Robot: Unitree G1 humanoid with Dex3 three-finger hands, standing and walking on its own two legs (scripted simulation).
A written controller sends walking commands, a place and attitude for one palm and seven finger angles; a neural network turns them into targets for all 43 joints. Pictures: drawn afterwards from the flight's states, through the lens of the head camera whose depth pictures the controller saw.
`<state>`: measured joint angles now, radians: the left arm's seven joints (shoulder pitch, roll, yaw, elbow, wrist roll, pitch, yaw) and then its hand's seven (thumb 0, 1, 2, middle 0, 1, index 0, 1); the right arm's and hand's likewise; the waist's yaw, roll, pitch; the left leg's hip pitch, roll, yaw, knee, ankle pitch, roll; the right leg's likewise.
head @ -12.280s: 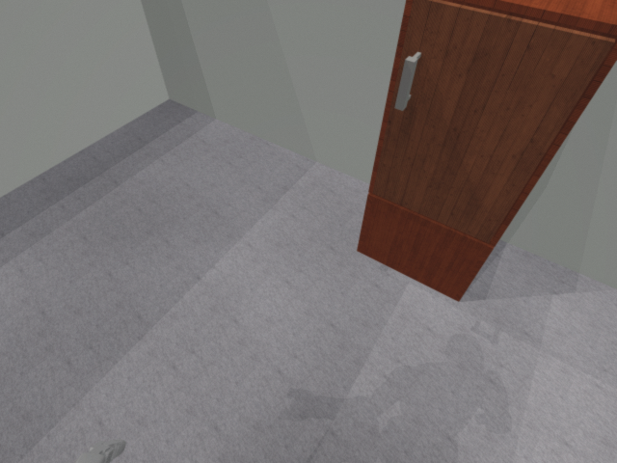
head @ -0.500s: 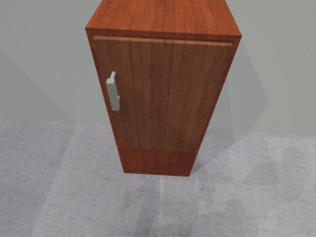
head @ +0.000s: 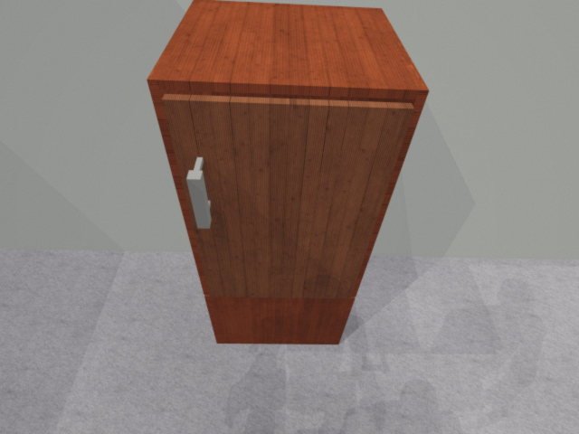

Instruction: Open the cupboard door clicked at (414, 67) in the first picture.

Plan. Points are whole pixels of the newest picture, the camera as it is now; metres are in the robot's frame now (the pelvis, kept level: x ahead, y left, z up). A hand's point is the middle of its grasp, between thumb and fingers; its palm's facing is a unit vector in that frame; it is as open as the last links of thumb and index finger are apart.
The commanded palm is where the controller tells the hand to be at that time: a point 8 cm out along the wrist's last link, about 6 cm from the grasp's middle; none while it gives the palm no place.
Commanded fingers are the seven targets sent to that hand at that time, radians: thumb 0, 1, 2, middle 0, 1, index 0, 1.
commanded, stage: come to a stop and stand still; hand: left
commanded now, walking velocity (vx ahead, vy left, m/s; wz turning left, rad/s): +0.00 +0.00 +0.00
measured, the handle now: (201, 193) +0.51 +0.19 +0.03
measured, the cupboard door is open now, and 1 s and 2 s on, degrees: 0 0 0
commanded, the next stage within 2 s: look again from close up in 0.80 s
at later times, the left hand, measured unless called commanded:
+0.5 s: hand out of the picture -0.04 +0.23 -0.16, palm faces +0.00 -0.97 -0.24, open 7.4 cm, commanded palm none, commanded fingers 0.00 0.90 0.90 -0.20 -0.30 -0.20 -0.30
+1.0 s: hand out of the picture -0.09 +0.20 -0.16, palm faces +0.01 -0.98 -0.20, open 7.4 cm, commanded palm none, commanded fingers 0.00 0.90 0.90 -0.20 -0.30 -0.20 -0.30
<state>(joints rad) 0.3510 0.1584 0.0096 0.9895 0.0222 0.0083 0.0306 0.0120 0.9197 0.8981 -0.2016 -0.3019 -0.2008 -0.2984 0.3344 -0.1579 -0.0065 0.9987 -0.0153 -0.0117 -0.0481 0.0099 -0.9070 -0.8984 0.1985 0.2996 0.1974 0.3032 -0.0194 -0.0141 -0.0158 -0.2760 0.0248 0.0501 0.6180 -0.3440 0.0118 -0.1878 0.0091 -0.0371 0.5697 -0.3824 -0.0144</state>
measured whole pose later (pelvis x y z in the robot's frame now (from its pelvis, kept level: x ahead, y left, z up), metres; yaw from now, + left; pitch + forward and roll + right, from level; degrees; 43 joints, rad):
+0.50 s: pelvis -0.06 +0.03 +0.01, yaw +0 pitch -3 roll +0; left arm 0.31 0.23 0.00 1.00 0.03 0.02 0.02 0.00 0.91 0.90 -0.20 -0.30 -0.20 -0.30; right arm 0.25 -0.23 -0.02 1.03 -0.02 0.00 -0.01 0.01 -0.90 -0.90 0.20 0.30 0.20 0.30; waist 0.00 -0.01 0.00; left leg -0.24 -0.02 0.07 0.45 -0.17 0.06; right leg -0.18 -0.04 -0.02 0.45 -0.23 0.03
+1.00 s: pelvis -0.08 +0.02 +0.01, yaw +0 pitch -2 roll -1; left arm 0.35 0.18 -0.01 1.08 0.03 0.01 0.03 0.00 0.91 0.90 -0.20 -0.30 -0.20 -0.30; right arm 0.27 -0.19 -0.01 1.10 -0.01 0.01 0.00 0.01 -0.90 -0.90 0.20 0.30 0.20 0.30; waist 0.00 -0.01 0.00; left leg -0.27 -0.02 0.06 0.42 -0.13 0.05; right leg -0.21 -0.03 -0.03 0.43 -0.20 0.02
